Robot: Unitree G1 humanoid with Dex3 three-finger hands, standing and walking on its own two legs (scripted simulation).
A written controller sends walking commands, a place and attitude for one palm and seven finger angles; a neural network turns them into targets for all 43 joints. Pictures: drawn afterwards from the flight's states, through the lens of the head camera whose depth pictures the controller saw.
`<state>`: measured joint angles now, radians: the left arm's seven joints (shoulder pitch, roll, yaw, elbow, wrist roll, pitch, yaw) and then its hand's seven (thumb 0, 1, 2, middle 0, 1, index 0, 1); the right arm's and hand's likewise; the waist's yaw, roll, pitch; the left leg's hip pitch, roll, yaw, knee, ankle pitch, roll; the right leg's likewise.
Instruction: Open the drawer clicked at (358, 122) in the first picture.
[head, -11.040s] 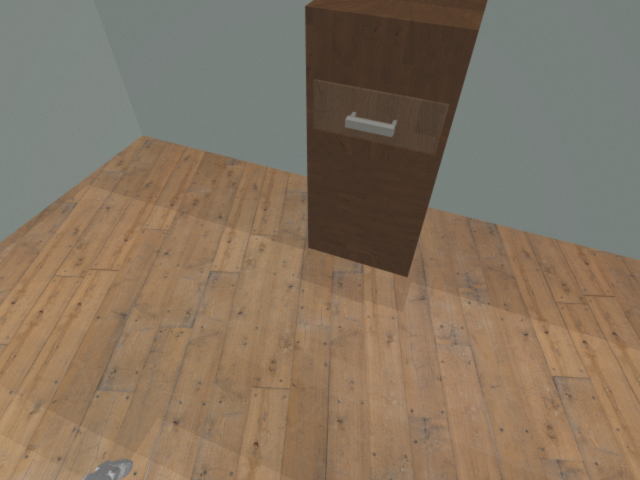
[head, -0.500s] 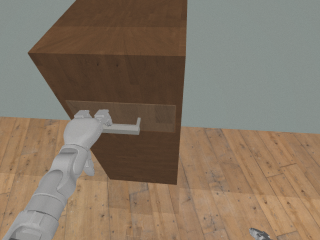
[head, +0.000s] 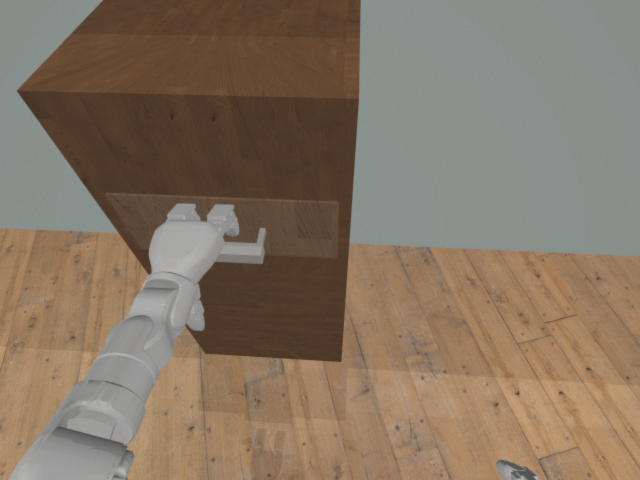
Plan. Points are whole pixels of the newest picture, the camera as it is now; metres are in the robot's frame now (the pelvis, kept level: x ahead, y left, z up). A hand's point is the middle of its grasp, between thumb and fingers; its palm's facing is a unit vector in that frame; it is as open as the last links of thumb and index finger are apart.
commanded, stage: move the hooked fingers above the handle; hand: left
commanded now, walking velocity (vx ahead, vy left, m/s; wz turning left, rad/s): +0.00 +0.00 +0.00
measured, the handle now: (225, 241) +0.50 +0.19 -0.08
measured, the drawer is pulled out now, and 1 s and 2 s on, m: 0.00 0.00 0.00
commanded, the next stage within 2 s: none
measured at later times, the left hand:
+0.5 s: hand (236, 243) +0.46 +0.15 -0.02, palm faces +0.02 -0.05 -1.00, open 13.8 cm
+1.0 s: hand (215, 254) +0.45 +0.19 -0.04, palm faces -0.10 -0.05 -0.99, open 13.8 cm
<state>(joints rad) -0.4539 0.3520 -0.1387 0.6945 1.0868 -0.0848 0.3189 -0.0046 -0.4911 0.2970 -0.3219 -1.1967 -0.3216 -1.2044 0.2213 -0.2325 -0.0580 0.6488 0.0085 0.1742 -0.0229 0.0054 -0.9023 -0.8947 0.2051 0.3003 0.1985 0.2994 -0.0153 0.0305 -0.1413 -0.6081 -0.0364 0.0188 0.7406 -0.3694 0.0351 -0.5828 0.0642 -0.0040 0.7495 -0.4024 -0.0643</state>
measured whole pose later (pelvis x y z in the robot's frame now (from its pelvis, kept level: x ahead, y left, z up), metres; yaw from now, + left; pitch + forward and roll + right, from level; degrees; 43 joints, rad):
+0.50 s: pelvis -0.01 +0.01 -0.03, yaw -1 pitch +22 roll +0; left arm -0.74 0.34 -0.08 1.03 1.14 -0.07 0.48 0.00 -0.49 0.30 -0.37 -1.24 -0.33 -1.21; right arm 0.35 -0.26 -0.07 0.71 -0.02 0.16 -0.01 0.00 -0.90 -0.89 0.20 0.30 0.20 0.30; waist -0.11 0.05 -0.20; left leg -0.87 -0.02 0.03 0.92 -0.42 0.04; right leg -0.84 0.08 0.00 0.90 -0.44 -0.06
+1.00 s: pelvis -0.02 +0.01 -0.03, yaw -1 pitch +22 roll -2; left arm -0.75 0.39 -0.11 1.04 1.10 -0.09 0.37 -0.01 -0.49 0.30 -0.32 -1.20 -0.32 -1.21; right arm 0.35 -0.26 -0.07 0.68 -0.01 0.12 -0.03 0.00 -0.90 -0.89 0.21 0.30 0.20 0.30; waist -0.11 0.04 -0.18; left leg -0.89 -0.02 0.02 0.93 -0.42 0.05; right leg -0.84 0.08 -0.02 0.89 -0.43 -0.05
